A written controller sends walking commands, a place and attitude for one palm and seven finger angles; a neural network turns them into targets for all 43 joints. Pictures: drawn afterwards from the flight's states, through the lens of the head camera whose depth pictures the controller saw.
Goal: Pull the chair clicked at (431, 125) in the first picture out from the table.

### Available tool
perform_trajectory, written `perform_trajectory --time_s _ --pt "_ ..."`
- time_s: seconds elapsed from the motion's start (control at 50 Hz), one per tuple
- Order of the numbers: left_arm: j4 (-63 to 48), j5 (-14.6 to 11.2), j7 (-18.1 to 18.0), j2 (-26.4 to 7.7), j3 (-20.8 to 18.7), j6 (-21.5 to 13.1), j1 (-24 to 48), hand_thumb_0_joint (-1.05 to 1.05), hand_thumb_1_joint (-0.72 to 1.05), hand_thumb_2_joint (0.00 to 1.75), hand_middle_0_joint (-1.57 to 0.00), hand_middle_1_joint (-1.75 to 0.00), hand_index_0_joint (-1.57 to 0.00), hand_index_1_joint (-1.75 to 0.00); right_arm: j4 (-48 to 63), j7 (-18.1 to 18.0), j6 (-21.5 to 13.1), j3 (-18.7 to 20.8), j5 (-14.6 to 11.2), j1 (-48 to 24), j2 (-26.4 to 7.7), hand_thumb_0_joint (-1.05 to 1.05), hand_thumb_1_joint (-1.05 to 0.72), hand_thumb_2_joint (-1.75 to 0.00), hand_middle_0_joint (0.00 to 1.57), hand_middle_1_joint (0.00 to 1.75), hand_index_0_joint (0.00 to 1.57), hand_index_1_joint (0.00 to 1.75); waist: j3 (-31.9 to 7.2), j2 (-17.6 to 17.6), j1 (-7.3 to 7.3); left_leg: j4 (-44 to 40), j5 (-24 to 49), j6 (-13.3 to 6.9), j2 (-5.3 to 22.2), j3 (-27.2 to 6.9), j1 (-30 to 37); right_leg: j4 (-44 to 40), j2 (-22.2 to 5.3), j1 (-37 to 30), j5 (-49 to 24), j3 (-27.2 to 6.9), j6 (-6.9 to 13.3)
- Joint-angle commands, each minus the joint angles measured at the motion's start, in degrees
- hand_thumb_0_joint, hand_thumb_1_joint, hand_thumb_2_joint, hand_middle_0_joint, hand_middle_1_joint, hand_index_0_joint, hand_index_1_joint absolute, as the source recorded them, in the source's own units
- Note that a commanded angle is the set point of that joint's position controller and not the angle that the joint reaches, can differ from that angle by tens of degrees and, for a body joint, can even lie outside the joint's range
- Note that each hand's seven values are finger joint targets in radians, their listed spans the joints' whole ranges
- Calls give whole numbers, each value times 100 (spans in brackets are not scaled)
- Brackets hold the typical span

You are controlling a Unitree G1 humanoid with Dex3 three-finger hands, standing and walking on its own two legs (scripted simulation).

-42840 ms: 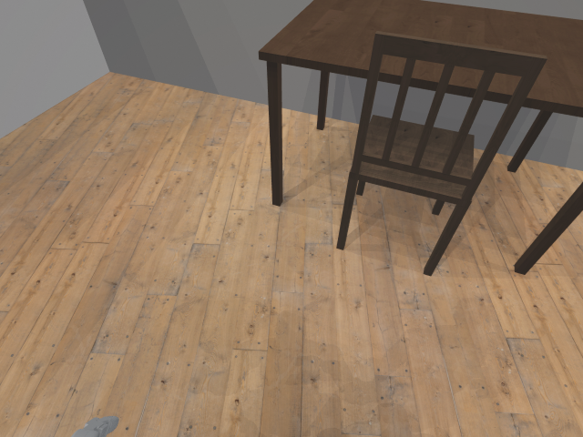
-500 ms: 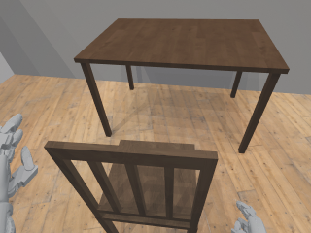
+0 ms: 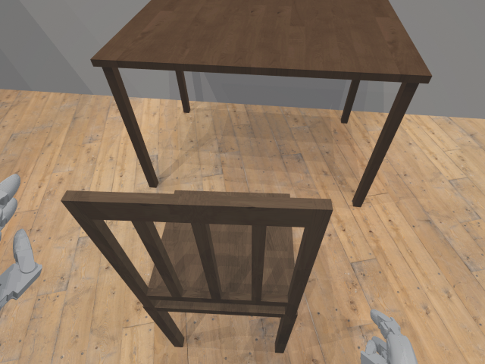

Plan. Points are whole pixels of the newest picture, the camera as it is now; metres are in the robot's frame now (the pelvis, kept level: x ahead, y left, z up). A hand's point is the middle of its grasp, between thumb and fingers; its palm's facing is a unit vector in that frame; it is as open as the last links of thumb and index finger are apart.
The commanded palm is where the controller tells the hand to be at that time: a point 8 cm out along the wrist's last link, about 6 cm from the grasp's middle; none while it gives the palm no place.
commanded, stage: step back with the hand held close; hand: left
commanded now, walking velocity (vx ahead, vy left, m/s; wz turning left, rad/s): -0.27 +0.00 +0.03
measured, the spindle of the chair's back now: (209, 264) +0.32 +0.10 -0.08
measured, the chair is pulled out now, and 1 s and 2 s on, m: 0.59 0.59 0.59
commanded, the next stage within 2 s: stop stepping back and stand still in 1.58 s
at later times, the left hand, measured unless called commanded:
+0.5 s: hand out of the picture +0.14 +0.28 +0.16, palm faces +0.50 -0.71 -0.51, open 7.4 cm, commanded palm +0.08 +0.31 +0.18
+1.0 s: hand out of the picture +0.13 +0.28 +0.17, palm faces +0.54 -0.69 -0.49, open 7.4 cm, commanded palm +0.06 +0.30 +0.18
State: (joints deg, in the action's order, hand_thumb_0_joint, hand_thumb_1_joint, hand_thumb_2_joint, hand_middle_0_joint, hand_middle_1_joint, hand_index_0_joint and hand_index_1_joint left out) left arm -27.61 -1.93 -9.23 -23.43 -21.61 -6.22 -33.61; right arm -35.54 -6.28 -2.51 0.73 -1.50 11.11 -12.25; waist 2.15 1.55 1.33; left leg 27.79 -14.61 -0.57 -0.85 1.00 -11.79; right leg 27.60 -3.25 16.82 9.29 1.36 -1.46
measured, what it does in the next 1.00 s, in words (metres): shifts its weight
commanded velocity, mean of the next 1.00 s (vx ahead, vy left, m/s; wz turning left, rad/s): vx -0.36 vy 0.00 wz -0.02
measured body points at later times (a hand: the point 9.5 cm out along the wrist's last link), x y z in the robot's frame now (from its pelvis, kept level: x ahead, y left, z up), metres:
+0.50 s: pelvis -0.05 +0.00 -0.01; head -0.04 +0.01 +0.44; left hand +0.11 +0.32 +0.19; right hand +0.12 -0.23 -0.09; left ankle +0.00 +0.11 -0.74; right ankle +0.06 -0.13 -0.74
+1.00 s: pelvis -0.06 -0.01 -0.02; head -0.04 +0.01 +0.43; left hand +0.09 +0.31 +0.20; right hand +0.13 -0.24 -0.10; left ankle +0.00 +0.12 -0.74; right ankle +0.03 -0.14 -0.74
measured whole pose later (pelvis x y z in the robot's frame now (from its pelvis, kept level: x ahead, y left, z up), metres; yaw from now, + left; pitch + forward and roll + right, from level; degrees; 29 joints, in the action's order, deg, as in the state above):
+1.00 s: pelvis -0.06 -0.01 -0.02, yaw +4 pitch +1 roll -1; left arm -31.3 -0.1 -10.4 -24.6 -27.2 -13.1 -29.4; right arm -37.4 -5.4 -7.5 1.6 0.2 11.4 -11.4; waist 1.2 -0.2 0.6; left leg 39.6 -14.9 0.0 1.0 -1.4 -25.8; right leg 35.6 -0.2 24.4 11.8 0.1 -1.2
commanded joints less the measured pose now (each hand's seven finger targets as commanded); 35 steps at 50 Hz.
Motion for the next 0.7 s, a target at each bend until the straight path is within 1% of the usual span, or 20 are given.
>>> perform_trajectory --time_s 0.0,0.08,0.12,0.14,0.18,0.22,0.24,0.28,0.32,0.34,0.36,0.42,0.44,0.46,0.5,0.52,0.56,0.62,0.64,0.68 --pt "-1114 31 -240 -983 -761 -423 440 0 90 90 -20 -30 -20 -30 912 -57 -442 194 44 -626 -630 0 -90 -90 20 30 20 30 -477 161 27 -706 -104 -196 707 -693 -961 -269 -337 -692 -34 -629 218" --pt "-986 83 -266 -940 -665 -426 641 0 90 90 -20 -30 -20 -30 900 -37 -485 186 64 -506 -659 0 -90 -90 20 30 20 30 -239 -123 -18 -494 -1104 -202 564 -635 -1120 -790 -449 -186 1227 -879 287" --pt "-999 108 -283 -967 -672 -444 672 0 90 90 -20 -30 -20 -30 911 -21 -503 181 71 -469 -658 0 -90 -90 20 30 20 30 -237 -323 -21 -334 -1298 -208 519 -608 -1100 -964 -492 44 1748 -942 317" --pt "-1021 114 -299 -1040 -714 -441 642 0 90 90 -20 -30 -20 -30 881 -31 -508 184 75 -450 -697 0 -90 -90 20 30 20 30 -256 -213 -35 -308 -1378 -204 505 -616 -1088 -1036 -526 86 1923 -968 354" --pt "-1141 124 -321 -1063 -731 -472 674 0 90 90 -20 -30 -20 -30 931 -23 -525 160 83 -434 -675 0 -90 -90 20 30 20 30 -316 -293 -33 -228 -1449 -215 509 -625 -1117 -1030 -535 175 2133 -942 341" --pt "-1316 132 -341 -1119 -807 -505 645 0 90 90 -20 -30 -20 -30 954 -12 -553 149 95 -423 -690 0 -90 -90 20 30 20 30 -447 -193 -33 -308 -1384 -233 568 -727 -1158 -852 -496 72 1963 -833 336" --pt "-1330 134 -364 -1236 -917 -502 580 0 90 90 -20 -30 -20 -30 924 -33 -557 159 92 -454 -714 0 -90 -90 20 30 20 30 -483 -13 -39 -450 -1322 -248 611 -799 -1211 -741 -438 -67 1721 -773 316" --pt "-1588 146 -356 -1178 -908 -577 552 0 90 90 -20 -30 -20 -30 984 -23 -612 158 87 -438 -719 0 -90 -90 20 30 20 30 -659 312 -29 -707 -1238 -297 770 -958 -1479 -317 -285 -518 1149 -600 234" --pt "-1544 161 -340 -1097 -918 -616 417 0 90 90 -20 -30 -20 -30 1034 -3 -661 172 70 -437 -734 0 -90 -90 20 30 20 30 -735 629 -22 -1038 -1555 -345 940 -1107 -2021 175 -143 -1092 907 -420 170" --pt "-1363 193 -357 -1155 -1033 -618 321 0 90 90 -20 -30 -20 -30 1005 -21 -689 193 53 -514 -747 0 -90 -90 20 30 20 30 -627 904 -17 -1213 -1816 -409 1027 -1178 -2352 413 -77 -1282 782 -365 145" --pt "-1442 226 -348 -1071 -997 -658 370 0 90 90 -20 -30 -20 -30 1022 -16 -706 189 72 -455 -726 0 -90 -90 20 30 20 30 -567 972 -18 -1251 -1817 -450 1087 -1236 -2668 640 -28 -1511 451 -305 137" --pt "-1341 202 -313 -1103 -1017 -711 365 0 90 90 -20 -30 -20 -30 959 12 -722 246 87 -417 -702 0 -90 -90 20 30 20 30 -585 460 -7 -792 -1074 -366 953 -1081 -2473 553 -133 -1361 -346 -489 195" --pt "-1173 197 -311 -1131 -1051 -702 341 0 90 90 -20 -30 -20 -30 899 5 -724 262 93 -441 -714 0 -90 -90 20 30 20 30 -558 427 -24 -738 -1098 -340 899 -1036 -2391 454 -189 -1258 -339 -583 228" --pt "-1241 204 -292 -1072 -993 -741 439 0 90 90 -20 -30 -20 -30 909 14 -730 255 112 -417 -702 0 -90 -90 20 30 20 30 -532 404 -35 -720 -1445 -360 900 -1006 -2535 451 -219 -1246 -82 -686 237" --pt "-1180 270 -275 -987 -946 -792 700 0 90 90 -20 -30 -20 -30 932 35 -749 282 115 -384 -767 0 -90 -90 20 30 20 30 -124 315 -56 -718 -2567 -447 900 -1038 -3199 435 -171 -1154 928 -884 248" --pt "-1163 292 -266 -975 -920 -799 766 0 90 90 -20 -30 -20 -30 920 46 -738 294 122 -327 -787 0 -90 -90 20 30 20 30 -18 136 -63 -543 -2643 -436 834 -996 -3201 251 -201 -966 1212 -986 282" --pt "-1346 273 -262 -1022 -849 -806 958 0 90 90 -20 -30 -20 -30 867 53 -735 270 143 -274 -761 0 -90 -90 20 30 20 30 -42 -139 -98 -116 -2336 -335 643 -865 -2540 -280 -397 -234 1596 -1234 408" --pt "-1471 188 -307 -1162 -907 -782 879 0 90 90 -20 -30 -20 -30 759 93 -733 256 193 -290 -703 0 -90 -90 20 30 20 30 -459 -701 -94 697 -1512 -180 401 -618 -1330 -898 -821 631 1751 -1441 621" --pt "-1463 172 -340 -1293 -1038 -769 739 0 90 90 -20 -30 -20 -30 680 75 -704 273 213 -309 -701 0 -90 -90 20 30 20 30 -656 -640 -89 755 -1324 -159 400 -583 -1112 -908 -901 632 1570 -1452 682" --pt "-1706 144 -340 -1245 -1052 -807 578 0 90 90 -20 -30 -20 -30 715 88 -681 254 207 -350 -674 0 -90 -90 20 30 20 30 -968 -447 -98 447 -1090 -200 495 -716 -1011 -577 -776 434 1195 -1176 565"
